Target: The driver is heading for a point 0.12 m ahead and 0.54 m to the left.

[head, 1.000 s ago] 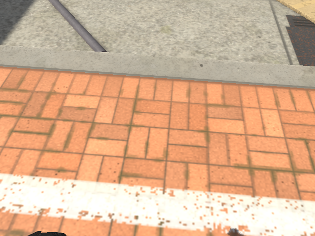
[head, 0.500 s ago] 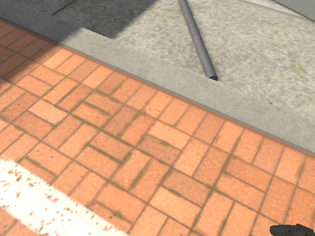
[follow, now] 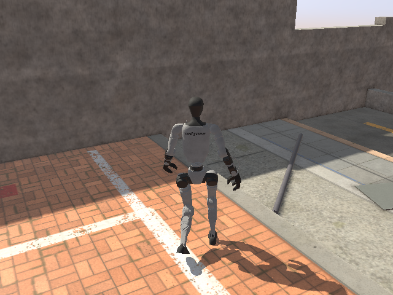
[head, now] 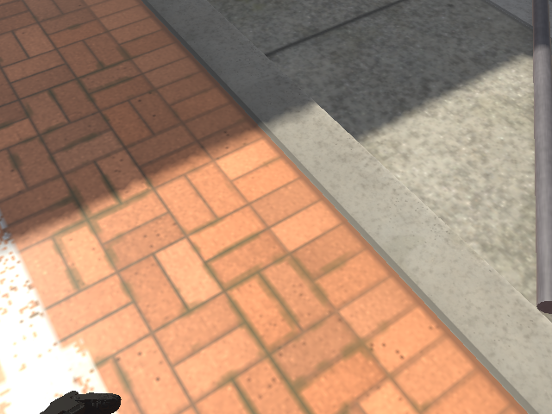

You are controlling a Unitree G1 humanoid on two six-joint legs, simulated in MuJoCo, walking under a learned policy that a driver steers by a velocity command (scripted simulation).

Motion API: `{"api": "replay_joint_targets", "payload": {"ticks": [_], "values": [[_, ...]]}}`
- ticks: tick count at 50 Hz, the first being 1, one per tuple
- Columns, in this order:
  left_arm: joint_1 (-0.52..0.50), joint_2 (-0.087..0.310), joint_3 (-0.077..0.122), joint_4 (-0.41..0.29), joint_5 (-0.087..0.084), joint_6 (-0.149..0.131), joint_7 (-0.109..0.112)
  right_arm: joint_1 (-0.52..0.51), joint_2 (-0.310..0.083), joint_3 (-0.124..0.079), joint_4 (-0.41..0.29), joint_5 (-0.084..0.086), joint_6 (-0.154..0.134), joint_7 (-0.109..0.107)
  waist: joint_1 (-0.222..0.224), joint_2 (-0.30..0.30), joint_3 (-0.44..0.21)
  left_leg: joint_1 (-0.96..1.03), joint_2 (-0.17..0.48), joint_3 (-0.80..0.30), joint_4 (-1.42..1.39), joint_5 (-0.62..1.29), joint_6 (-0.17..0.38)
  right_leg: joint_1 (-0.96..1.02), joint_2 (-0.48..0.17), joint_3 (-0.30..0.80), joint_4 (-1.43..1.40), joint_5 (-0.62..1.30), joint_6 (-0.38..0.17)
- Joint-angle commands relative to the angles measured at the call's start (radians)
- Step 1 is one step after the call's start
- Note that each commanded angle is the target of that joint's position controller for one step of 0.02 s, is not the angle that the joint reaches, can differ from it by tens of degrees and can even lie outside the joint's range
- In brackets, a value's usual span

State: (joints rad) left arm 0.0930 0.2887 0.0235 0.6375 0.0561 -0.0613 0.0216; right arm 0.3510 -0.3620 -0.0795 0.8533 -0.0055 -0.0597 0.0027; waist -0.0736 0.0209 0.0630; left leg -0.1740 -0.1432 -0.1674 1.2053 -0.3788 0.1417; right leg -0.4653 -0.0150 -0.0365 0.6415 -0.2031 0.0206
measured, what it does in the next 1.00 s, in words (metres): walks ahead, turning left: left foot, then right foot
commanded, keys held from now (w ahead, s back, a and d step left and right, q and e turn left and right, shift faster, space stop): w+q+shift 0.64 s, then q+shift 0.12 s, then shift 0.24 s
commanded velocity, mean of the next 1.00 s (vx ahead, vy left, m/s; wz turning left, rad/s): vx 0.82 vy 0.00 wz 0.91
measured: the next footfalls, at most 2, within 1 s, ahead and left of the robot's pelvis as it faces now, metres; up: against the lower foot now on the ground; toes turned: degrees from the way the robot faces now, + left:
left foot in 0.38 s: +0.51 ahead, +0.10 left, +0.00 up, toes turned +25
right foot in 0.76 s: +0.96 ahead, +0.17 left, +0.00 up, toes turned +46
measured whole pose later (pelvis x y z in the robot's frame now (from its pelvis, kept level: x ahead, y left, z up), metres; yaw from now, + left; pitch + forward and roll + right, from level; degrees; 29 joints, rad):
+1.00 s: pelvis +0.82 +0.21 +0.02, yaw +53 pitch +1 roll -2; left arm 0.23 0.30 0.05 0.73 0.00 -0.07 0.01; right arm 0.09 -0.35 -0.07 0.63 0.03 0.00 -0.01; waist 0.06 -0.01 0.13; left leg -0.63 0.01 -0.04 1.00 -0.33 -0.03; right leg -0.23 -0.03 -0.12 0.42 -0.20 0.00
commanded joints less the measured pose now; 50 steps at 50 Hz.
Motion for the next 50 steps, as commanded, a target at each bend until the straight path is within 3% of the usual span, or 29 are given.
{"api": "replay_joint_targets", "payload": {"ticks": [1, 5, 9, 11, 13, 15, 17, 18, 19, 20, 21, 23, 24, 25, 27, 30, 32, 34, 36, 37, 38, 39, 40, 41, 42, 43, 44, 47, 50], "values": [[0.180, 0.086, 0.053, 0.015, 0.007, 0.000, -0.003, -0.109, -0.060, 0.009, -0.120, -0.027, 0.006, 0.022, 0.123, -0.038, -0.123, -0.534, 0.159, 0.059, 0.174, 0.123, -0.026, 0.509, -0.326, 0.503, -0.390, -0.352, -0.139], [0.296, 0.035, 0.035, 0.148, -0.031, -0.037, -0.027, -0.231, 0.051, 0.046, -0.217, -0.035, 0.048, 0.067, 0.085, -0.084, -0.014, -0.609, 0.244, 0.077, 0.125, 0.152, -0.024, 0.395, -0.288, 0.170, -0.442, 0.006, -0.086], [0.263, 0.065, 0.035, 0.169, -0.028, -0.064, -0.033, -0.357, 0.041, 0.063, -0.298, -0.025, 0.051, 0.085, 0.045, -0.089, 0.051, -0.596, 0.241, 0.156, -0.077, 0.323, -0.025, 0.327, -0.235, -0.105, -0.503, 0.330, -0.056], [0.308, 0.085, 0.038, 0.192, -0.029, -0.065, -0.026, -0.453, 0.033, 0.069, -0.317, -0.030, 0.051, 0.099, 0.071, -0.043, 0.099, -0.545, 0.204, 0.262, -0.258, 0.374, -0.005, 0.343, -0.189, -0.204, -0.545, 0.434, -0.035], [0.350, 0.134, 0.044, 0.202, -0.025, -0.062, -0.017, -0.471, 0.049, 0.077, -0.320, -0.027, 0.046, 0.107, 0.064, -0.063, 0.098, -0.449, 0.157, 0.341, -0.378, 0.381, 0.032, 0.399, -0.198, -0.267, -0.489, 0.824, -0.012], [0.377, 0.189, 0.056, 0.200, -0.032, -0.041, 0.000, -0.403, 0.013, 0.064, -0.284, -0.027, 0.042, 0.092, 0.014, -0.112, 0.020, -0.319, 0.076, 0.385, -0.421, 0.324, 0.060, 0.498, -0.217, -0.275, -0.343, 1.197, -0.007], [0.313, 0.246, 0.071, 0.172, -0.029, -0.006, 0.012, -0.094, -0.065, 0.025, -0.192, -0.021, 0.038, 0.067, -0.144, -0.148, -0.139, 0.020, 0.018, 0.342, -0.435, 0.237, 0.100, 0.455, -0.260, -0.244, 0.045, 1.343, -0.028], [0.257, 0.244, 0.072, 0.143, -0.025, 0.006, 0.005, 0.127, -0.114, -0.010, -0.117, -0.018, 0.035, 0.044, -0.225, -0.118, -0.227, 0.312, 0.021, 0.257, -0.527, 0.212, 0.137, 0.290, -0.250, -0.223, 0.363, 1.145, -0.037], [0.222, 0.193, 0.071, 0.128, -0.022, 0.011, -0.012, 0.093, -0.164, -0.051, -0.105, 0.022, 0.050, 0.014, -0.172, 0.081, -0.195, 0.468, 0.099, 0.088, -0.602, 0.142, 0.159, 0.018, -0.052, -0.214, 0.757, 0.112, -0.010], [0.309, 0.113, 0.045, 0.009, -0.023, -0.007, -0.015, -0.012, -0.283, -0.062, -0.163, -0.025, 0.066, 0.016, -0.004, 0.197, -0.299, 0.678, 0.342, -0.406, -0.646, 0.334, 0.339, -0.330, 0.021, -0.090, 1.074, -0.319, 0.039], [0.213, 0.143, 0.036, -0.040, -0.038, -0.034, -0.016, 0.076, -0.259, -0.064, -0.184, -0.038, 0.076, -0.002, -0.075, 0.037, -0.397, 0.701, 0.398, -0.620, -0.839, 0.089, 0.392, -0.436, 0.012, 0.086, 1.072, -0.261, 0.035], [0.144, 0.138, 0.025, -0.039, -0.027, -0.046, -0.016, 0.017, -0.159, -0.046, -0.127, -0.018, 0.047, -0.017, 0.025, -0.108, -0.094, 0.334, 0.342, -0.515, -0.967, 0.082, 0.297, -0.391, -0.086, 0.111, 0.799, -0.201, 0.023], [0.148, 0.127, 0.020, -0.028, -0.004, -0.030, -0.014, -0.017, -0.143, -0.038, -0.127, -0.016, 0.027, -0.022, 0.072, -0.123, -0.045, 0.193, 0.292, -0.433, -0.959, 0.185, 0.274, -0.313, -0.103, 0.115, 0.738, -0.223, 0.031], [0.183, 0.128, 0.019, -0.015, 0.013, -0.005, -0.014, -0.049, -0.115, -0.025, -0.133, -0.013, 0.010, -0.025, 0.115, -0.128, -0.024, 0.069, 0.257, -0.365, -0.963, 0.235, 0.261, -0.233, -0.121, 0.115, 0.672, -0.237, 0.047], [0.143, 0.104, 0.013, -0.034, 0.018, 0.026, -0.022, -0.063, -0.092, -0.011, -0.132, -0.006, -0.015, -0.015, 0.135, -0.104, 0.007, -0.118, 0.192, -0.287, -0.998, 0.224, 0.245, -0.144, -0.142, 0.094, 0.500, -0.260, 0.072], [-0.035, 0.050, -0.012, -0.110, -0.011, 0.022, -0.038, -0.064, -0.106, -0.022, -0.131, -0.012, -0.031, -0.001, 0.093, -0.047, 0.042, -0.281, 0.111, -0.222, -1.036, 0.266, 0.193, 0.000, -0.118, 0.057, 0.213, 0.065, 0.074], [-0.071, 0.053, -0.014, -0.117, -0.030, 0.018, -0.041, -0.036, -0.123, -0.032, -0.122, -0.001, -0.034, 0.011, 0.057, -0.023, 0.016, -0.260, 0.106, -0.214, -1.023, 0.371, 0.152, 0.110, -0.076, 0.045, 0.069, 0.248, 0.054], [-0.084, 0.075, -0.008, -0.121, -0.027, 0.013, -0.034, 0.025, -0.136, -0.041, -0.098, 0.005, -0.023, 0.014, 0.023, -0.013, 0.004, -0.133, 0.112, -0.222, -0.920, 0.607, 0.104, 0.138, -0.023, 0.028, -0.032, 0.258, 0.029], [0.009, 0.128, 0.012, -0.097, -0.016, 0.002, -0.011, 0.056, -0.160, -0.051, -0.081, 0.006, -0.009, 0.005, 0.052, -0.008, -0.075, -0.012, 0.084, -0.228, -0.688, 0.881, 0.028, 0.255, 0.049, 0.030, -0.108, 0.195, 0.011], [0.146, 0.157, 0.026, -0.068, -0.017, -0.010, 0.001, 0.019, -0.180, -0.055, -0.088, 0.012, -0.010, 0.004, 0.143, -0.007, -0.143, -0.036, 0.056, -0.212, -0.482, 0.888, -0.017, 0.416, 0.036, 0.042, -0.172, 0.265, 0.000], [0.329, 0.217, 0.047, -0.029, -0.003, -0.023, 0.011, -0.020, -0.121, -0.041, -0.113, 0.024, -0.016, 0.003, 0.227, -0.018, -0.246, -0.167, 0.011, -0.172, -0.217, 0.672, -0.054, 0.654, -0.092, 0.121, -0.145, 0.313, -0.024], [0.353, 0.218, 0.052, -0.046, -0.051, -0.044, 0.011, 0.124, 0.139, 0.030, -0.120, 0.025, 0.000, -0.009, 0.155, -0.324, -0.440, -0.424, -0.047, -0.132, 0.132, -0.366, -0.105, 0.993, -0.385, 0.383, 0.024, 0.816, -0.106], [0.346, 0.236, 0.062, -0.053, -0.048, -0.039, -0.005, 0.191, -0.001, 0.023, -0.163, 0.071, 0.003, -0.010, 0.135, -0.499, -0.588, -0.524, -0.001, -0.074, 0.326, -0.269, -0.139, 1.004, -0.528, 0.767, -0.138, 0.574, -0.229], [0.237, 0.171, 0.058, -0.094, -0.039, -0.029, 0.004, 0.077, -0.086, -0.002, -0.172, 0.073, 0.023, -0.021, 0.156, -0.324, -0.454, -0.544, 0.082, -0.024, 0.332, -0.159, -0.169, 0.861, -0.451, 0.656, -0.192, 0.445, -0.223], [0.155, 0.114, 0.044, -0.084, -0.033, -0.021, 0.008, -0.031, -0.105, -0.010, -0.199, 0.067, 0.037, -0.024, 0.148, -0.204, -0.271, -0.563, 0.114, 0.043, 0.286, -0.092, -0.185, 0.675, -0.390, 0.460, -0.208, 0.519, -0.201], [0.128, 0.098, 0.037, -0.078, -0.030, -0.022, 0.004, -0.066, -0.083, -0.009, -0.203, 0.050, 0.050, -0.024, 0.126, -0.104, -0.195, -0.540, 0.137, 0.065, 0.283, -0.092, -0.192, 0.551, -0.342, 0.370, -0.222, 0.593, -0.201], [0.121, 0.105, 0.040, -0.054, -0.036, -0.026, -0.002, -0.079, -0.053, -0.007, -0.219, 0.043, 0.057, -0.021, 0.106, -0.086, -0.124, -0.529, 0.156, 0.067, 0.229, -0.094, -0.190, 0.452, -0.309, 0.306, -0.252, 0.636, -0.208], [0.050, 0.115, 0.050, -0.012, -0.057, -0.039, -0.012, -0.100, 0.028, 0.016, -0.244, 0.040, 0.073, -0.022, 0.058, -0.114, -0.068, -0.438, 0.186, 0.087, -0.091, -0.072, -0.184, 0.285, -0.273, 0.159, -0.337, 0.659, -0.216], [0.011, 0.162, 0.070, 0.013, -0.077, -0.029, -0.004, -0.131, 0.039, 0.030, -0.242, 0.023, 0.058, 0.005, 0.054, -0.131, -0.154, -0.253, 0.177, 0.121, -0.410, 0.214, -0.168, 0.256, -0.233, 0.033, -0.334, 0.673, -0.211]]}}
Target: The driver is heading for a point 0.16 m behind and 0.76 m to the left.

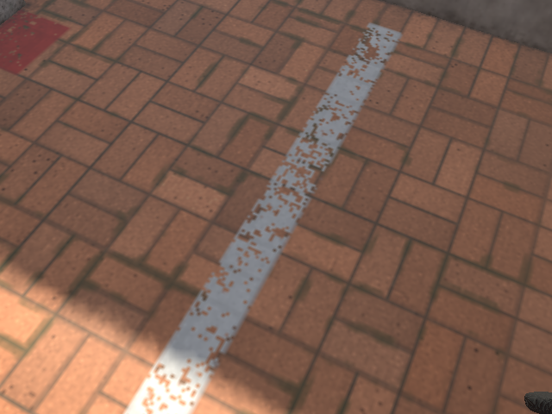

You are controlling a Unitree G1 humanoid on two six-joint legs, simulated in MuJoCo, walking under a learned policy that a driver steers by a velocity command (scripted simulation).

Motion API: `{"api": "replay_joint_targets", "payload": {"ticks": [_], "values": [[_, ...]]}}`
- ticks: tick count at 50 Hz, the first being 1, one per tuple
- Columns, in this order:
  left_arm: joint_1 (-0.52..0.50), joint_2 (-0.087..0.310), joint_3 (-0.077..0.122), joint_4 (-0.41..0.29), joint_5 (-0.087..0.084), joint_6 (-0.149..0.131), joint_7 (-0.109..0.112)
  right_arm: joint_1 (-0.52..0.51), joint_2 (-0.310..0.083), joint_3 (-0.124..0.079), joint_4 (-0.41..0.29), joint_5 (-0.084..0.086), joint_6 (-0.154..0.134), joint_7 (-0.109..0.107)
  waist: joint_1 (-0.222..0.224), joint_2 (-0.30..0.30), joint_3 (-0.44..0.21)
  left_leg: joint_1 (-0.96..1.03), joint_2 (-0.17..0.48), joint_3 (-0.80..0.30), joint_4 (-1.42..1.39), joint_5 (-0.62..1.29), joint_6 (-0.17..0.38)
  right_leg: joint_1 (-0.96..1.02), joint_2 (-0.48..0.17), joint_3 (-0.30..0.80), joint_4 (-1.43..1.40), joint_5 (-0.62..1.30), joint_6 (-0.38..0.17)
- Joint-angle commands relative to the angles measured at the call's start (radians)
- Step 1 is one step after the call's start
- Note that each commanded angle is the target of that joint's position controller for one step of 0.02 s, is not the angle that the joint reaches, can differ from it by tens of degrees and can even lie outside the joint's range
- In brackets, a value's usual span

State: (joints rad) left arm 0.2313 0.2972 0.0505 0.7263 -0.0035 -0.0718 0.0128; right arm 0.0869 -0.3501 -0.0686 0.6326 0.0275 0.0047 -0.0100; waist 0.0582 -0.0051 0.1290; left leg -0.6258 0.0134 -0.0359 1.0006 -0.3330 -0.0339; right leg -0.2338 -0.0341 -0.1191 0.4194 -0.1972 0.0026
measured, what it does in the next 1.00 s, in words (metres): walks ahead, turning left: left foot, then right foot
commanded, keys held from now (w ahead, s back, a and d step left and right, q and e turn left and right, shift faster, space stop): shift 0.26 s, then q+shift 0.22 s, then w+q+shift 0.52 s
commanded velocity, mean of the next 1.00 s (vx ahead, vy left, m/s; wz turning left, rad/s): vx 0.37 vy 0.00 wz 0.60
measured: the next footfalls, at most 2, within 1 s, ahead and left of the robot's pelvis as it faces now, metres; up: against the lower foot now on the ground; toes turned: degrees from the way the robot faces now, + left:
left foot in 0.14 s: +0.23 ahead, +0.11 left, +0.00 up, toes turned +0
right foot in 0.48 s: +0.18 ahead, -0.13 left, +0.00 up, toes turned +12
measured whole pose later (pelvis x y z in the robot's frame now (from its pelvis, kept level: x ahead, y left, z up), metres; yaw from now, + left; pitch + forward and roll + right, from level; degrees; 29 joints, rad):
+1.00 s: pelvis +0.24 +0.08 -0.02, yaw +36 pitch +2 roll -1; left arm 0.50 0.30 0.07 0.86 0.05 -0.05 0.02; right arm 0.07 -0.28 -0.06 0.65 -0.04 0.04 0.12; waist 0.08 0.00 -0.01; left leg -0.71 0.09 0.09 0.95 -0.25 0.11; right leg 0.20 -0.11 -0.41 0.26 -0.44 0.12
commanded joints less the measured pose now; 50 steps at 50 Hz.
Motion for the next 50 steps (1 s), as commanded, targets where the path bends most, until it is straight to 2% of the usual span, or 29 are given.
{"api": "replay_joint_targets", "payload": {"ticks": [1, 4, 6, 7, 8, 9, 10, 11, 13, 14, 16, 18, 21, 23, 24, 25, 26, 27, 28, 30, 32, 35, 36, 37, 39, 42, 46, 48, 50], "values": [[-0.124, 0.157, 0.044, -0.066, -0.029, -0.016, 0.006, 0.115, 0.016, 0.018, -0.020, -0.012, -0.009, 0.028, -0.074, -0.106, -0.233, 0.243, 0.013, -0.009, -0.268, 0.231, 0.015, 0.030, -0.212, 0.102, -0.106, 0.629, -0.184], [-0.119, 0.174, 0.046, -0.039, -0.045, -0.014, 0.006, 0.060, -0.023, 0.004, -0.035, -0.022, -0.014, 0.044, -0.081, -0.081, -0.223, 0.330, -0.002, -0.010, -0.416, 0.319, 0.058, 0.039, -0.224, 0.094, -0.053, 0.509, -0.156], [-0.087, 0.156, 0.039, -0.015, -0.039, -0.011, 0.002, 0.089, -0.063, -0.018, -0.021, -0.036, -0.016, 0.034, -0.103, -0.042, -0.232, 0.484, -0.037, 0.017, -0.508, 0.393, 0.105, -0.005, -0.173, 0.058, 0.079, 0.452, -0.112], [-0.044, 0.131, 0.028, -0.009, -0.013, -0.012, 0.000, 0.116, -0.133, -0.039, -0.024, -0.041, -0.015, 0.019, -0.110, 0.055, -0.255, 0.587, 0.035, -0.057, -0.523, 0.750, 0.144, -0.067, -0.105, 0.003, 0.233, 0.310, -0.054], [0.033, 0.066, -0.005, -0.029, 0.023, -0.010, -0.010, 0.126, -0.173, -0.031, -0.053, -0.077, -0.010, -0.001, -0.074, 0.268, -0.367, 0.785, 0.336, -0.402, -0.511, 1.160, 0.344, -0.274, 0.004, 0.000, 0.559, -0.363, 0.029], [0.063, 0.070, -0.012, 0.000, 0.014, 0.010, -0.020, 0.117, -0.049, 0.012, -0.046, -0.067, -0.013, 0.000, -0.076, 0.208, -0.492, 0.773, 0.378, -0.427, -0.490, 1.177, 0.421, -0.248, -0.033, 0.171, 0.668, -0.538, 0.052], [0.055, 0.115, -0.004, -0.004, -0.015, 0.029, -0.028, 0.088, -0.032, 0.014, -0.032, -0.049, -0.010, 0.011, -0.067, 0.193, -0.461, 0.720, 0.336, -0.402, -0.537, 0.902, 0.420, -0.280, -0.044, 0.176, 0.683, -0.517, 0.061], [0.003, 0.130, 0.004, 0.001, -0.020, 0.043, -0.020, 0.040, -0.036, 0.010, -0.024, -0.036, -0.010, 0.017, -0.066, 0.134, -0.374, 0.641, 0.272, -0.353, -0.570, 0.723, 0.357, -0.295, -0.057, 0.167, 0.653, -0.484, 0.066], [-0.021, 0.134, 0.010, 0.014, -0.004, 0.069, 0.003, -0.053, -0.049, 0.008, -0.021, -0.037, -0.003, 0.012, -0.030, 0.102, -0.278, 0.448, 0.209, -0.267, -0.607, 0.610, 0.286, -0.212, -0.055, 0.151, 0.553, -0.402, 0.087], [-0.020, 0.131, 0.011, 0.013, 0.000, 0.076, 0.011, -0.064, -0.098, -0.012, -0.021, -0.040, 0.005, 0.010, -0.027, 0.117, -0.249, 0.380, 0.183, -0.259, -0.620, 0.591, 0.281, -0.177, -0.022, 0.121, 0.513, -0.361, 0.093], [-0.020, 0.107, 0.009, 0.016, 0.005, 0.080, 0.027, -0.044, -0.123, -0.031, -0.017, -0.037, 0.012, -0.001, -0.037, 0.112, -0.259, 0.368, 0.171, -0.282, -0.637, 0.547, 0.294, -0.154, 0.015, 0.117, 0.470, -0.309, 0.089], [-0.038, 0.088, 0.006, 0.009, 0.004, 0.083, 0.033, -0.038, -0.107, -0.037, -0.018, -0.026, 0.014, -0.012, -0.043, 0.115, -0.278, 0.376, 0.173, -0.333, -0.652, 0.466, 0.298, -0.151, 0.031, 0.144, 0.426, -0.264, 0.077], [-0.064, 0.075, 0.005, -0.006, 0.006, 0.078, 0.026, -0.049, -0.090, -0.045, -0.022, -0.013, 0.026, -0.027, -0.038, 0.138, -0.281, 0.359, 0.145, -0.382, -0.662, 0.329, 0.273, -0.112, 0.058, 0.170, 0.310, -0.206, 0.053], [-0.016, 0.074, 0.011, 0.008, 0.009, 0.070, 0.011, -0.071, -0.092, -0.053, -0.029, 0.001, 0.040, -0.035, 0.000, 0.138, -0.277, 0.299, 0.108, -0.388, -0.641, 0.257, 0.228, 0.001, 0.075, 0.155, 0.135, -0.098, 0.027], [0.042, 0.093, 0.021, 0.026, 0.012, 0.071, 0.006, -0.073, -0.080, -0.053, -0.033, 0.009, 0.049, -0.040, 0.028, 0.115, -0.272, 0.217, 0.067, -0.364, -0.599, 0.171, 0.179, 0.115, 0.047, 0.148, 0.016, -0.019, 0.005], [0.117, 0.172, 0.045, 0.036, 0.027, 0.078, 0.009, -0.049, -0.016, -0.040, -0.037, 0.010, 0.053, -0.039, 0.034, -0.066, -0.289, -0.002, -0.033, -0.247, -0.376, -0.156, 0.101, 0.283, -0.174, 0.349, -0.092, -0.159, -0.069], [0.065, 0.256, 0.071, 0.015, 0.060, 0.076, 0.003, -0.070, -0.022, -0.047, -0.080, 0.013, 0.036, -0.029, 0.026, -0.303, -0.201, -0.221, -0.129, -0.102, -0.145, -0.200, 0.068, 0.179, -0.403, 0.673, -0.245, -0.451, -0.186], [-0.025, 0.229, 0.063, -0.028, 0.061, 0.059, 0.012, -0.059, -0.103, -0.070, -0.075, 0.004, 0.018, -0.020, -0.007, -0.241, -0.162, -0.254, -0.030, -0.143, -0.021, -0.118, 0.064, 0.154, -0.416, 0.698, -0.270, -0.568, -0.198], [-0.087, 0.181, 0.053, -0.045, 0.036, 0.047, 0.027, -0.024, -0.125, -0.083, -0.052, 0.006, 0.013, -0.012, -0.040, -0.211, -0.143, -0.284, -0.021, -0.122, 0.051, -0.033, 0.060, 0.174, -0.361, 0.606, -0.267, -0.541, -0.145], [-0.098, 0.137, 0.043, -0.051, 0.002, 0.025, 0.040, 0.053, -0.094, -0.083, -0.001, -0.009, 0.014, -0.007, -0.056, -0.152, -0.139, -0.307, 0.008, -0.085, 0.186, 0.067, 0.034, 0.226, -0.296, 0.445, -0.253, -0.426, -0.078], [-0.054, 0.116, 0.036, -0.045, 0.009, 0.007, 0.037, 0.068, -0.053, -0.071, 0.007, -0.004, 0.012, -0.001, -0.043, -0.137, -0.119, -0.288, 0.031, -0.031, 0.281, 0.133, 0.022, 0.193, -0.248, 0.299, -0.268, -0.351, -0.056], [0.029, 0.117, 0.038, -0.034, 0.026, -0.003, 0.024, 0.031, -0.032, -0.061, -0.017, 0.002, 0.003, 0.003, -0.006, -0.116, -0.083, -0.325, 0.067, -0.012, 0.284, 0.217, 0.001, 0.206, -0.234, 0.191, -0.279, -0.303, -0.067], [0.121, 0.144, 0.042, -0.001, 0.053, 0.016, 0.002, -0.020, -0.010, -0.044, -0.026, -0.108, 0.026, 0.055, -0.001, 0.025, -0.060, -0.270, 0.017, -0.014, 0.291, 0.209, 0.007, 0.125, -0.249, 0.171, -0.286, -0.360, -0.062], [0.117, 0.157, 0.049, -0.005, 0.052, 0.021, -0.008, -0.015, 0.006, -0.043, -0.032, -0.093, 0.036, 0.083, -0.011, -0.031, -0.037, -0.291, 0.016, -0.017, 0.281, 0.231, 0.009, 0.125, -0.250, 0.139, -0.285, -0.358, -0.051], [0.118, 0.148, 0.049, -0.013, 0.046, 0.015, -0.011, -0.008, -0.012, -0.044, -0.027, -0.066, 0.038, 0.103, -0.015, -0.104, -0.030, -0.319, 0.033, -0.019, 0.249, 0.268, 0.012, 0.161, -0.272, 0.102, -0.293, -0.357, -0.053], [0.182, 0.135, 0.049, 0.012, 0.045, 0.006, -0.003, -0.077, -0.024, -0.039, -0.045, -0.071, 0.030, 0.109, 0.011, -0.116, 0.009, -0.376, 0.061, 0.004, 0.161, 0.237, 0.033, 0.259, -0.316, 0.059, -0.318, -0.345, -0.074], [0.254, 0.123, 0.050, 0.063, 0.052, 0.000, 0.007, -0.185, -0.001, -0.017, -0.085, -0.068, 0.021, 0.128, 0.037, -0.117, 0.067, -0.380, 0.102, 0.075, 0.013, 0.151, 0.105, 0.372, -0.342, -0.049, -0.347, -0.248, -0.082], [0.290, 0.121, 0.049, 0.096, 0.058, 0.006, 0.009, -0.238, 0.017, -0.001, -0.105, -0.062, 0.018, 0.132, 0.047, -0.112, 0.088, -0.357, 0.102, 0.124, -0.058, 0.083, 0.152, 0.425, -0.341, -0.116, -0.333, -0.112, -0.086], [0.277, 0.133, 0.045, 0.116, 0.054, 0.016, 0.012, -0.219, 0.033, 0.012, -0.106, -0.062, 0.016, 0.122, 0.005, -0.109, 0.066, -0.209, 0.051, 0.199, -0.155, -0.014, 0.207, 0.427, -0.313, -0.219, -0.231, 0.336, -0.069]]}}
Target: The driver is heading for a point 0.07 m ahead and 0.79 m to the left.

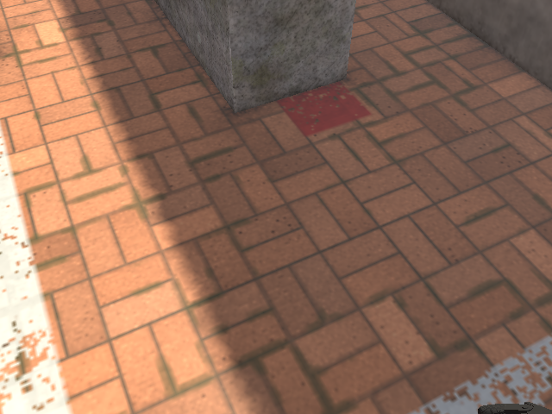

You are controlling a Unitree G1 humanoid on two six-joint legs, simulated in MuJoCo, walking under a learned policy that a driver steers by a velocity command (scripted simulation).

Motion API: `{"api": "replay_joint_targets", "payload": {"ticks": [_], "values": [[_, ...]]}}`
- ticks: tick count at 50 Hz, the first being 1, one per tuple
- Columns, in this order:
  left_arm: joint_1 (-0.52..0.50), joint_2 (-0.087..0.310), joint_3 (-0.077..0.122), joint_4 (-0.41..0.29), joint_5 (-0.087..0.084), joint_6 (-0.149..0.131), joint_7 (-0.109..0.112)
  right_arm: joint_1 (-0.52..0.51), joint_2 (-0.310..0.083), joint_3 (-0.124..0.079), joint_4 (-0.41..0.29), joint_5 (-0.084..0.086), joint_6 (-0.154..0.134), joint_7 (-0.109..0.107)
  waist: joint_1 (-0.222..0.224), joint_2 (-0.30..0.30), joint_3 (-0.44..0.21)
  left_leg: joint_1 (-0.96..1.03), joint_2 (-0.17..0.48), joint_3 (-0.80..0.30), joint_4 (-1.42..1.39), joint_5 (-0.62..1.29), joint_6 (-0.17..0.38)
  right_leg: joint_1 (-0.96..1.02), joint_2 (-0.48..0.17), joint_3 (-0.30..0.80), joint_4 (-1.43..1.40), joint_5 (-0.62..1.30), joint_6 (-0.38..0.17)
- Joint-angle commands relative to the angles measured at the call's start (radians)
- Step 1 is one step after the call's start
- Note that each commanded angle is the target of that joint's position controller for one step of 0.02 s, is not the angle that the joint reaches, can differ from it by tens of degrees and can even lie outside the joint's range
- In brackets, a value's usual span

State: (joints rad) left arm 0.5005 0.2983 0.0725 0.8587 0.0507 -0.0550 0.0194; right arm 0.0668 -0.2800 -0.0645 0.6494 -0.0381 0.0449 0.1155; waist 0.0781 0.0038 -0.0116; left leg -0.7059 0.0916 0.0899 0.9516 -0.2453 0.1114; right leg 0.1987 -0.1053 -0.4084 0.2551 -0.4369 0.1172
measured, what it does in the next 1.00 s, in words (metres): walks ahead, turning left: left foot, then right foot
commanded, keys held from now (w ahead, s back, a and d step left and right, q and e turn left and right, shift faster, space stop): w+q+shift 1.00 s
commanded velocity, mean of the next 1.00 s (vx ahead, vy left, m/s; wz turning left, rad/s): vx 0.97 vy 0.00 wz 0.99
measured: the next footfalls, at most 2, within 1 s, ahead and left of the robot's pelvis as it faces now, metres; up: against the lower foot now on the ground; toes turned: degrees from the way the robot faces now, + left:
left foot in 0.08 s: +0.21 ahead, +0.11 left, +0.00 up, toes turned +10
right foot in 0.52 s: +0.71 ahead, +0.13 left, +0.00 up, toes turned +31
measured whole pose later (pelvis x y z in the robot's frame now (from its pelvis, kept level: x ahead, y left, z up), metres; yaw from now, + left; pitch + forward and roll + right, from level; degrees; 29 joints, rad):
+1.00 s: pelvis +0.79 +0.44 -0.03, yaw +58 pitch +0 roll -2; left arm 0.48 0.26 0.04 0.88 0.03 -0.04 0.00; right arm 0.01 -0.30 -0.03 0.65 -0.02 -0.02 0.05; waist 0.03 0.03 0.06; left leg -0.57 -0.11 0.12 0.75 -0.21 0.22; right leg 0.11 -0.11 -0.23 0.96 -0.33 0.06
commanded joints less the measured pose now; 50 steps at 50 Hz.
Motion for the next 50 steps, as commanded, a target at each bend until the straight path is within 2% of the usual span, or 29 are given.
{"api": "replay_joint_targets", "payload": {"ticks": [1, 2, 3, 4, 5, 6, 7, 8, 9, 11, 13, 17, 22, 24, 25, 26, 27, 28, 29, 31, 33, 35, 39, 42, 45, 47, 48, 49, 50], "values": [[-0.012, 0.156, 0.025, -0.016, -0.007, 0.003, 0.007, -0.131, -0.041, 0.006, -0.105, 0.007, -0.025, -0.018, -0.061, -0.123, 0.148, 0.034, -0.095, 0.128, -0.135, -0.140, 0.087, -0.037, -0.232, 0.034, 0.034, 0.949, -0.178], [-0.022, 0.195, 0.031, -0.014, -0.011, 0.012, 0.005, 0.000, -0.066, -0.007, -0.071, 0.016, -0.031, -0.035, -0.132, -0.126, 0.058, 0.229, -0.176, 0.164, -0.131, -0.173, 0.104, -0.069, -0.242, 0.028, 0.217, 1.279, -0.186], [-0.052, 0.238, 0.039, -0.028, -0.027, 0.017, -0.003, 0.192, -0.104, -0.031, -0.022, 0.023, -0.042, -0.049, -0.226, -0.127, -0.052, 0.498, -0.224, 0.136, -0.175, -0.140, 0.128, -0.175, -0.256, 0.042, 0.459, 1.384, -0.189], [-0.099, 0.238, 0.036, -0.055, -0.028, 0.016, -0.012, 0.428, -0.170, -0.070, 0.062, 0.014, -0.046, -0.068, -0.336, -0.068, -0.175, 0.875, -0.223, 0.015, -0.275, -0.131, 0.150, -0.426, -0.225, 0.060, 0.791, 1.139, -0.158], [-0.127, 0.094, 0.011, -0.148, -0.034, 0.004, -0.035, 0.314, -0.312, -0.107, 0.053, 0.034, -0.034, -0.085, -0.207, 0.279, -0.178, 1.124, 0.032, -0.537, -0.497, -0.457, 0.218, -0.921, -0.001, 0.120, 1.158, 0.029, -0.084], [-0.240, 0.128, 0.005, -0.245, -0.021, -0.025, -0.044, 0.364, -0.361, -0.111, -0.001, 0.017, -0.025, -0.094, -0.225, 0.148, -0.303, 1.158, 0.148, -0.905, -0.648, -0.489, 0.278, -1.039, 0.064, 0.362, 1.306, -0.012, -0.064], [-0.363, 0.139, 0.003, -0.271, -0.028, -0.038, -0.042, 0.382, -0.320, -0.100, 0.039, 0.004, -0.025, -0.104, -0.242, 0.026, -0.176, 1.102, 0.141, -0.812, -0.671, -0.307, 0.247, -1.116, 0.022, 0.428, 1.276, 0.080, -0.080], [-0.306, 0.112, -0.010, -0.252, -0.033, -0.047, -0.036, 0.370, -0.283, -0.090, 0.066, 0.008, -0.040, -0.114, -0.183, 0.000, -0.052, 0.938, 0.132, -0.731, -0.672, -0.150, 0.240, -1.082, -0.016, 0.426, 1.196, 0.110, -0.089], [-0.291, 0.106, -0.014, -0.241, -0.014, -0.042, -0.034, 0.324, -0.246, -0.076, 0.065, 0.010, -0.058, -0.122, -0.135, -0.040, -0.012, 0.805, 0.077, -0.632, -0.662, -0.079, 0.217, -1.007, -0.052, 0.447, 1.108, 0.105, -0.091], [-0.201, 0.108, -0.016, -0.212, 0.017, -0.005, -0.035, 0.242, -0.191, -0.048, 0.046, 0.025, -0.082, -0.126, -0.051, -0.005, 0.028, 0.624, 0.005, -0.539, -0.687, 0.014, 0.221, -0.895, -0.067, 0.454, 1.036, 0.086, -0.073], [-0.249, 0.099, -0.020, -0.225, 0.023, 0.024, -0.040, 0.260, -0.167, -0.034, 0.055, 0.040, -0.105, -0.117, -0.042, -0.002, 0.076, 0.525, -0.035, -0.503, -0.737, 0.027, 0.229, -0.890, -0.069, 0.434, 0.934, 0.050, -0.048], [-0.504, 0.064, -0.043, -0.318, 0.003, 0.022, -0.051, 0.322, -0.182, -0.035, 0.077, 0.029, -0.125, -0.106, -0.100, 0.007, 0.164, 0.442, -0.098, -0.467, -0.799, 0.266, 0.200, -0.883, -0.003, 0.373, 0.628, 0.306, -0.035], [-0.581, 0.069, -0.049, -0.352, -0.017, 0.007, -0.052, 0.367, -0.218, -0.045, 0.127, 0.052, -0.131, -0.118, -0.134, 0.031, 0.082, 0.607, -0.060, -0.483, -0.738, 0.736, 0.126, -0.680, 0.092, 0.378, 0.345, 0.523, -0.107], [-0.418, 0.129, -0.024, -0.313, -0.025, 0.004, -0.029, 0.327, -0.267, -0.055, 0.127, 0.050, -0.132, -0.123, -0.050, 0.049, -0.047, 0.625, -0.069, -0.490, -0.536, 1.015, 0.065, -0.380, 0.151, 0.399, 0.316, 0.446, -0.126], [-0.241, 0.187, 0.003, -0.276, -0.038, 0.003, -0.008, 0.280, -0.306, -0.063, 0.122, 0.036, -0.134, -0.117, 0.058, 0.063, -0.139, 0.578, -0.070, -0.495, -0.326, 1.037, 0.046, -0.178, 0.135, 0.410, 0.345, 0.365, -0.130], [-0.005, 0.231, 0.029, -0.217, -0.037, 0.007, 0.018, 0.213, -0.283, -0.058, 0.114, 0.021, -0.142, -0.110, 0.188, 0.052, -0.222, 0.459, -0.118, -0.459, -0.062, 0.938, 0.033, 0.061, 0.081, 0.426, 0.349, 0.248, -0.137], [0.150, 0.276, 0.043, -0.178, -0.001, 0.002, 0.036, 0.209, -0.089, -0.011, 0.086, 0.006, -0.152, -0.110, 0.185, -0.196, -0.303, 0.256, -0.219, -0.374, 0.356, 0.005, 0.031, 0.255, -0.171, 0.678, 0.334, -0.046, -0.159], [-0.011, 0.315, 0.049, -0.211, 0.026, -0.004, 0.017, 0.360, -0.061, 0.013, 0.028, 0.076, -0.143, -0.118, 0.007, -0.483, -0.421, 0.035, -0.264, -0.281, 0.540, -0.237, 0.014, 0.305, -0.395, 1.272, 0.068, -0.204, -0.243], [-0.159, 0.192, 0.039, -0.246, 0.015, 0.000, 0.004, 0.290, -0.156, 0.007, 0.076, 0.034, -0.127, -0.127, 0.010, -0.246, -0.260, -0.004, -0.162, -0.252, 0.521, -0.095, 0.024, 0.122, -0.318, 1.200, 0.009, -0.366, -0.254], [-0.202, 0.083, 0.012, -0.207, 0.012, -0.001, -0.005, 0.195, -0.161, 0.000, 0.084, 0.009, -0.099, -0.097, -0.013, -0.022, -0.064, 0.018, -0.081, -0.208, 0.458, -0.011, 0.014, -0.127, -0.256, 0.905, 0.010, -0.146, -0.258], [-0.148, 0.052, -0.002, -0.131, 0.004, -0.019, -0.009, 0.145, -0.092, 0.017, 0.047, 0.002, -0.072, -0.064, -0.045, -0.045, 0.026, 0.016, -0.032, -0.198, 0.426, -0.017, 0.010, -0.258, -0.219, 0.699, -0.020, 0.016, -0.230], [-0.118, 0.033, -0.008, -0.079, -0.023, -0.042, -0.027, 0.073, -0.041, 0.035, -0.001, 0.001, -0.051, -0.050, -0.067, -0.059, 0.075, -0.049, 0.011, -0.189, 0.401, -0.008, 0.009, -0.289, -0.219, 0.560, -0.064, 0.155, -0.201], [-0.173, 0.055, -0.009, -0.060, -0.023, -0.072, -0.032, -0.059, -0.043, 0.051, -0.082, 0.009, -0.045, -0.028, -0.115, -0.072, 0.137, -0.036, 0.012, -0.115, 0.186, 0.178, 0.005, -0.372, -0.146, 0.254, -0.137, 0.450, -0.161], [-0.114, 0.105, 0.000, -0.029, -0.025, -0.074, -0.022, -0.172, -0.046, 0.060, -0.107, 0.004, -0.051, -0.006, -0.089, -0.020, 0.189, 0.063, -0.041, 0.036, -0.091, 0.260, 0.046, -0.327, -0.101, 0.112, -0.182, 0.685, -0.146], [-0.065, 0.190, 0.015, -0.032, -0.029, -0.046, -0.005, -0.090, -0.084, 0.044, -0.065, 0.011, -0.062, -0.021, -0.149, -0.084, 0.088, 0.230, -0.156, 0.114, -0.171, 0.199, 0.091, -0.154, -0.132, 0.088, 0.016, 1.372, -0.137], [-0.130, 0.248, 0.030, -0.061, -0.025, -0.009, 0.002, 0.222, -0.155, 0.006, 0.025, 0.017, -0.065, -0.049, -0.309, -0.130, -0.074, 0.551, -0.211, 0.079, -0.175, 0.091, 0.128, -0.184, -0.173, 0.117, 0.417, 1.545, -0.153], [-0.175, 0.241, 0.030, -0.084, -0.020, 0.005, -0.001, 0.439, -0.201, -0.028, 0.100, 0.019, -0.064, -0.071, -0.387, -0.101, -0.163, 0.832, -0.217, 0.005, -0.256, 0.055, 0.157, -0.338, -0.165, 0.142, 0.732, 1.368, -0.150], [-0.196, 0.182, 0.026, -0.094, -0.016, 0.009, -0.016, 0.391, -0.255, -0.068, 0.108, 0.053, -0.048, -0.100, -0.324, 0.091, -0.120, 0.973, -0.146, -0.169, -0.330, -0.038, 0.174, -0.605, 0.024, 0.161, 1.118, 0.380, -0.116], [-0.112, 0.105, 0.000, -0.218, -0.023, -0.009, -0.025, 0.267, -0.378, -0.080, 0.046, 0.004, -0.030, -0.096, -0.150, 0.252, -0.213, 1.171, 0.102, -0.722, -0.461, -0.004, 0.356, -0.985, 0.127, 0.275, 1.437, -0.069, -0.060]]}}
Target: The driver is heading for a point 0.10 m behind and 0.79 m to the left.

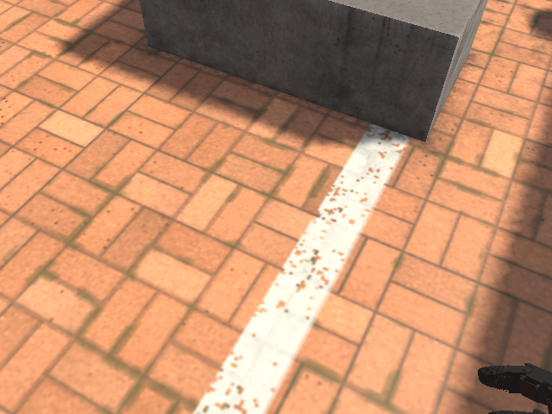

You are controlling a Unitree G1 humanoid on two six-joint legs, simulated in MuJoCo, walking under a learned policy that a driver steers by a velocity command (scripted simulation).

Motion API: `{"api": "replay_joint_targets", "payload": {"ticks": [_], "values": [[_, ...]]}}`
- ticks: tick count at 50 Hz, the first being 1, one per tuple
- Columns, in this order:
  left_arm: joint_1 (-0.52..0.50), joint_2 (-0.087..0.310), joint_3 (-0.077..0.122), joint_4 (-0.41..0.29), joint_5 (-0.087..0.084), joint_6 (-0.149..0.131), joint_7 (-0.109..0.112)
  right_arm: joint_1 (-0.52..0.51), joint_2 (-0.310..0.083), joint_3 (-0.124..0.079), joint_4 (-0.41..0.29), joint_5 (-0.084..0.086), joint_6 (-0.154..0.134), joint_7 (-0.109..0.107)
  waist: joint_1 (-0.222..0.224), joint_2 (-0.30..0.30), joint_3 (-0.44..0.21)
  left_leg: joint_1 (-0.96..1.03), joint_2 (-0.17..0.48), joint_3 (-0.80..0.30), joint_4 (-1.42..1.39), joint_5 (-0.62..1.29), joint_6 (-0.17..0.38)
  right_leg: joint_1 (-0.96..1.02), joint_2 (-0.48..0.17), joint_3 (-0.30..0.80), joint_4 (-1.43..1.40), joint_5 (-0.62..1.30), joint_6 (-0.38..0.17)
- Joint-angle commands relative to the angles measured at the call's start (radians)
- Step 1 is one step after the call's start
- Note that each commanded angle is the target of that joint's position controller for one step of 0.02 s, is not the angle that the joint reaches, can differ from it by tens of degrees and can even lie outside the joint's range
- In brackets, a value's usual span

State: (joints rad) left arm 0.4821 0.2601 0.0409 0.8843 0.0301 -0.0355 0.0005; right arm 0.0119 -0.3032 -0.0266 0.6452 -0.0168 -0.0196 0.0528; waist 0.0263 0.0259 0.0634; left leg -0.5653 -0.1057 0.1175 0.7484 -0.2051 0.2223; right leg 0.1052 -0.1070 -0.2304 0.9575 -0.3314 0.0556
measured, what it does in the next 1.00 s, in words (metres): walks ahead, turning left: right foot, then left foot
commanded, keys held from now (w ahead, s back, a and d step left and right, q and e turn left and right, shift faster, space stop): w+q+shift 1.00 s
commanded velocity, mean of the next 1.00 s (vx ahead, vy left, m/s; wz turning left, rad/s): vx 1.00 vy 0.00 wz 1.00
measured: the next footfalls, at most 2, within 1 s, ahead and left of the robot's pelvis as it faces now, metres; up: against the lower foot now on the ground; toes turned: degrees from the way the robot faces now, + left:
right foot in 0.38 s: +0.62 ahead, -0.09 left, +0.00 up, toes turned +24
left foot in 0.84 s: +0.85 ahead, +0.32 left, +0.00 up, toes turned +50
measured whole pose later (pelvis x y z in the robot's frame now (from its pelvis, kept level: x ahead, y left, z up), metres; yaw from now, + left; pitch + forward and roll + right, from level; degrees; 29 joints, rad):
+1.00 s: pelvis +0.84 +0.30 +0.03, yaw +58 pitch +0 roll +1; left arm 0.15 0.24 -0.01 0.64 0.06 -0.06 0.00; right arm 0.37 -0.33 -0.06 0.82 -0.02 -0.02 0.00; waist -0.01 0.00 0.07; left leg -0.23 -0.25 -0.04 0.52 -0.27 0.21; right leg -0.54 -0.12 0.08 1.26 -0.42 0.07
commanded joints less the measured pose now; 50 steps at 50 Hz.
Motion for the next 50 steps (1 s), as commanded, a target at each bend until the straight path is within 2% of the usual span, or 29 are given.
{"api": "replay_joint_targets", "payload": {"ticks": [1, 3, 5, 6, 10, 14, 16, 17, 18, 19, 20, 21, 22, 23, 24, 27, 30, 31, 34, 36, 38, 40, 41, 42, 43, 44, 46, 48, 50], "values": [[-0.191, 0.180, 0.024, -0.284, -0.005, -0.057, -0.004, 0.392, -0.326, -0.120, 0.030, -0.023, 0.040, -0.045, -0.161, 0.040, -0.364, 1.030, 0.341, -0.928, -0.419, -0.192, 0.273, -0.967, 0.101, 0.278, 0.718, -0.112, -0.013], [-0.251, 0.161, 0.009, -0.283, 0.001, -0.070, 0.001, 0.359, -0.233, -0.103, 0.088, -0.005, 0.008, -0.059, -0.071, -0.105, -0.090, 0.694, 0.292, -0.815, -0.511, -0.116, 0.196, -0.925, 0.008, 0.299, 0.474, -0.053, -0.019], [-0.220, 0.151, 0.001, -0.261, 0.041, -0.033, 0.003, 0.291, -0.186, -0.080, 0.082, 0.001, -0.030, -0.072, 0.010, -0.121, -0.036, 0.466, 0.203, -0.658, -0.500, 0.058, 0.164, -0.786, -0.029, 0.303, 0.354, -0.080, 0.004], [-0.220, 0.145, 0.000, -0.259, 0.047, -0.013, -0.001, 0.288, -0.164, -0.070, 0.084, 0.008, -0.043, -0.068, 0.025, -0.114, -0.029, 0.389, 0.172, -0.617, -0.512, 0.075, 0.160, -0.749, -0.043, 0.296, 0.292, -0.103, 0.019], [-0.465, 0.082, -0.028, -0.360, 0.024, -0.004, -0.018, 0.330, -0.162, -0.071, 0.100, 0.005, -0.069, -0.050, -0.033, -0.068, 0.051, 0.200, 0.081, -0.535, -0.578, 0.167, 0.117, -0.667, -0.025, 0.238, -0.062, 0.166, 0.037], [-0.547, 0.091, -0.031, -0.391, 0.002, -0.013, -0.022, 0.404, -0.188, -0.086, 0.133, 0.022, -0.071, -0.040, -0.100, -0.013, 0.001, 0.321, 0.096, -0.545, -0.537, 0.441, 0.049, -0.542, 0.052, 0.224, -0.303, 0.423, -0.009], [-0.512, 0.119, -0.022, -0.387, -0.001, -0.017, -0.014, 0.396, -0.204, -0.091, 0.139, 0.022, -0.065, -0.049, -0.079, -0.004, -0.033, 0.395, 0.099, -0.551, -0.447, 0.602, 0.005, -0.430, 0.093, 0.233, -0.402, 0.381, -0.031], [-0.435, 0.156, -0.007, -0.366, -0.003, -0.020, -0.004, 0.392, -0.227, -0.096, 0.142, 0.019, -0.064, -0.051, -0.044, 0.001, -0.094, 0.429, 0.094, -0.554, -0.336, 0.746, -0.022, -0.318, 0.124, 0.237, -0.407, 0.318, -0.040], [-0.280, 0.205, 0.017, -0.331, -0.009, -0.025, 0.011, 0.359, -0.266, -0.103, 0.138, 0.011, -0.064, -0.047, 0.049, 0.004, -0.182, 0.414, 0.087, -0.546, -0.138, 0.806, -0.048, -0.145, 0.130, 0.246, -0.400, 0.234, -0.050], [-0.053, 0.255, 0.043, -0.277, -0.008, -0.026, 0.031, 0.295, -0.261, -0.101, 0.126, 0.003, -0.073, -0.041, 0.183, 0.001, -0.274, 0.297, 0.050, -0.510, 0.120, 0.743, -0.070, 0.098, 0.077, 0.266, -0.379, 0.144, -0.063], [0.140, 0.313, 0.064, -0.235, 0.022, -0.031, 0.050, 0.275, -0.094, -0.059, 0.092, -0.005, -0.085, -0.044, 0.215, -0.184, -0.386, 0.111, -0.027, -0.420, 0.500, 0.036, -0.074, 0.315, -0.166, 0.504, -0.395, -0.173, -0.087], [0.005, 0.370, 0.075, -0.256, 0.042, -0.031, 0.037, 0.413, -0.039, -0.030, 0.032, 0.050, -0.078, -0.049, 0.055, -0.505, -0.501, -0.126, -0.077, -0.307, 0.697, -0.297, -0.102, 0.387, -0.408, 1.104, -0.651, -0.376, -0.182], [-0.134, 0.247, 0.066, -0.288, 0.032, -0.023, 0.028, 0.338, -0.126, -0.033, 0.072, 0.009, -0.060, -0.060, 0.057, -0.285, -0.329, -0.201, 0.033, -0.275, 0.714, -0.165, -0.091, 0.217, -0.342, 1.066, -0.700, -0.535, -0.188], [-0.190, 0.168, 0.045, -0.284, 0.024, -0.019, 0.025, 0.269, -0.147, -0.041, 0.074, -0.009, -0.047, -0.046, 0.050, -0.159, -0.206, -0.197, 0.081, -0.245, 0.666, -0.084, -0.098, 0.079, -0.296, 0.870, -0.685, -0.434, -0.187], [-0.186, 0.133, 0.037, -0.257, 0.031, -0.019, 0.020, 0.227, -0.136, -0.041, 0.073, -0.017, -0.036, -0.032, 0.043, -0.056, -0.128, -0.182, 0.114, -0.226, 0.642, -0.066, -0.105, -0.025, -0.261, 0.732, -0.688, -0.252, -0.183], [-0.103, 0.088, 0.022, -0.148, 0.009, -0.045, 0.004, 0.142, -0.036, -0.014, 0.006, -0.022, 0.002, 0.009, 0.002, -0.080, -0.026, -0.212, 0.180, -0.216, 0.612, -0.073, -0.106, -0.158, -0.213, 0.461, -0.736, 0.003, -0.143], [-0.124, 0.071, 0.017, -0.107, -0.011, -0.069, -0.012, 0.045, -0.015, 0.002, -0.058, -0.022, 0.017, 0.024, -0.032, -0.088, 0.005, -0.233, 0.186, -0.176, 0.544, 0.027, -0.106, -0.208, -0.154, 0.205, -0.789, 0.276, -0.098], [-0.146, 0.102, 0.019, -0.115, -0.006, -0.081, -0.012, 0.034, -0.013, 0.008, -0.091, -0.017, 0.017, 0.030, -0.062, -0.132, 0.020, -0.215, 0.206, -0.174, 0.466, 0.086, -0.107, -0.245, -0.179, 0.162, -0.799, 0.365, -0.100], [-0.123, 0.126, 0.025, -0.084, -0.005, -0.086, -0.006, -0.083, -0.038, 0.012, -0.113, -0.017, 0.018, 0.050, -0.045, -0.051, 0.090, -0.130, 0.158, -0.031, 0.197, 0.187, -0.085, -0.245, -0.098, -0.015, -0.862, 0.526, -0.081], [-0.076, 0.174, 0.033, -0.068, -0.005, -0.081, 0.004, -0.111, -0.031, 0.016, -0.115, -0.017, 0.012, 0.059, -0.046, -0.059, 0.080, -0.013, 0.103, 0.049, 0.066, 0.199, -0.047, -0.184, -0.105, -0.070, -0.822, 0.897, -0.073], [-0.049, 0.239, 0.046, -0.072, -0.007, -0.057, 0.018, -0.017, -0.067, 0.001, -0.077, -0.011, 0.008, 0.042, -0.107, -0.116, -0.004, 0.107, 0.025, 0.088, 0.039, 0.116, -0.021, -0.071, -0.131, -0.077, -0.634, 1.329, -0.062], [-0.119, 0.287, 0.058, -0.105, -0.004, -0.025, 0.025, 0.312, -0.140, -0.039, 0.019, -0.010, 0.004, 0.014, -0.268, -0.152, -0.171, 0.460, -0.021, 0.038, 0.015, 0.037, 0.025, -0.131, -0.174, -0.040, -0.213, 1.444, -0.081], [-0.156, 0.275, 0.058, -0.125, 0.002, -0.014, 0.018, 0.493, -0.184, -0.073, 0.089, -0.005, 0.002, -0.011, -0.327, -0.099, -0.238, 0.737, -0.012, -0.053, -0.081, 0.007, 0.056, -0.319, -0.141, -0.027, 0.115, 1.120, -0.075], [-0.169, 0.175, 0.040, -0.154, 0.017, -0.011, -0.002, 0.409, -0.253, -0.107, 0.090, 0.025, 0.017, -0.038, -0.222, 0.140, -0.166, 0.829, 0.110, -0.281, -0.129, -0.037, 0.085, -0.611, 0.060, -0.020, 0.490, 0.011, -0.045], [-0.117, 0.153, 0.026, -0.279, -0.002, -0.030, 0.000, 0.334, -0.352, -0.115, 0.023, -0.017, 0.033, -0.036, -0.114, 0.194, -0.316, 1.044, 0.321, -0.833, -0.288, -0.055, 0.275, -0.936, 0.133, 0.150, 0.739, -0.196, -0.008], [-0.204, 0.187, 0.021, -0.304, -0.002, -0.056, -0.001, 0.407, -0.317, -0.119, 0.020, -0.018, 0.035, -0.049, -0.166, 0.019, -0.339, 1.011, 0.352, -0.953, -0.433, -0.157, 0.273, -0.987, 0.088, 0.294, 0.684, -0.112, -0.015], [-0.260, 0.169, 0.006, -0.296, 0.006, -0.066, 0.004, 0.363, -0.230, -0.101, 0.074, -0.004, 0.002, -0.064, -0.072, -0.111, -0.072, 0.679, 0.285, -0.810, -0.498, -0.038, 0.206, -0.929, 0.009, 0.302, 0.455, -0.069, -0.015], [-0.208, 0.159, 0.000, -0.271, 0.043, -0.027, 0.004, 0.296, -0.184, -0.076, 0.068, 0.002, -0.031, -0.073, 0.014, -0.127, -0.037, 0.472, 0.204, -0.658, -0.500, 0.098, 0.175, -0.797, -0.024, 0.303, 0.338, -0.105, 0.010], [-0.272, 0.143, -0.005, -0.301, 0.043, 0.000, -0.003, 0.304, -0.162, -0.065, 0.076, 0.009, -0.055, -0.063, 0.020, -0.099, 0.007, 0.305, 0.154, -0.604, -0.531, 0.128, 0.169, -0.734, -0.043, 0.283, 0.173, -0.136, 0.035]]}}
